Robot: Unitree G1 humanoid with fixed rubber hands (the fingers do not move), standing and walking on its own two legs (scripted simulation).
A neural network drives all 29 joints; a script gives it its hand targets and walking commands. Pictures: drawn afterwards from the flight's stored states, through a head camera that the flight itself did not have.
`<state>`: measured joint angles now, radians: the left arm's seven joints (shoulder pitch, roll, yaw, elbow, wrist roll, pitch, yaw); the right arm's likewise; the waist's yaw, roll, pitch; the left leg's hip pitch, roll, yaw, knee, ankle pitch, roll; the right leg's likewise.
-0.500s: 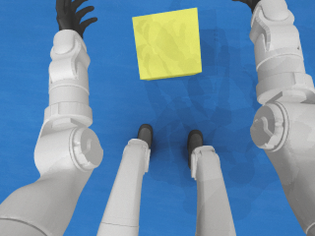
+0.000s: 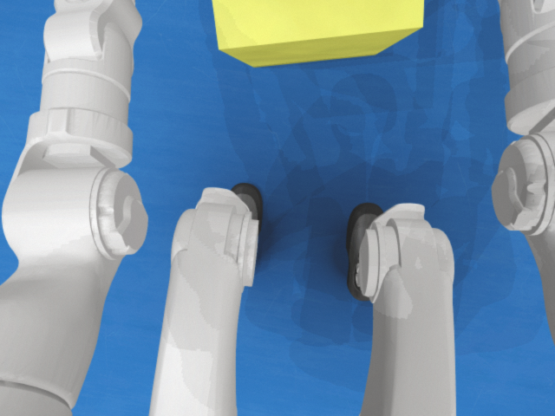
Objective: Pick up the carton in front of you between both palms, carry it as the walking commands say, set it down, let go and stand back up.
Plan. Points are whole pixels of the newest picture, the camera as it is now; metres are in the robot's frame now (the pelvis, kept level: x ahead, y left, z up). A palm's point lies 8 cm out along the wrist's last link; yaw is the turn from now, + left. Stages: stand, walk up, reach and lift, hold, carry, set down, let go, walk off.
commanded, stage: reach and lift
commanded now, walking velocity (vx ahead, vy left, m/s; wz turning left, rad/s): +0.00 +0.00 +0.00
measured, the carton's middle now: out of the picture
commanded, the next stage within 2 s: none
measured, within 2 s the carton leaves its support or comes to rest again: leaves its support in 1.14 s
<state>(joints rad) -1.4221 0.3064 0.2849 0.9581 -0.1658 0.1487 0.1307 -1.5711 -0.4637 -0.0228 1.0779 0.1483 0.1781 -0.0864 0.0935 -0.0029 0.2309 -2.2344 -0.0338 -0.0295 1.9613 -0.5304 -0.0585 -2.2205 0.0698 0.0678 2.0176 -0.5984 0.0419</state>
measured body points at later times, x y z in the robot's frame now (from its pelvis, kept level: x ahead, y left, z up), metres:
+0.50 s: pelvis +0.00 +0.00 -0.06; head +0.39 -0.01 +0.15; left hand +0.57 +0.20 -0.24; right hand +0.62 -0.15 -0.24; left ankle +0.11 +0.13 -0.39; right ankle +0.09 -0.12 -0.39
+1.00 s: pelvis +0.00 +0.00 -0.06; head +0.39 -0.01 +0.15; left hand +0.57 +0.18 -0.24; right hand +0.60 -0.13 -0.24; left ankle +0.11 +0.13 -0.39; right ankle +0.09 -0.12 -0.39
